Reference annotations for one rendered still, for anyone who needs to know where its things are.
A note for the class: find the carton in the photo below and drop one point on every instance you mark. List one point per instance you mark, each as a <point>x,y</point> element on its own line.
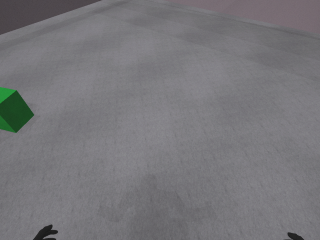
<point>14,112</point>

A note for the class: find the left robot hand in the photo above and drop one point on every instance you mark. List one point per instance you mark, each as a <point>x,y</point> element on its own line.
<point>45,232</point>

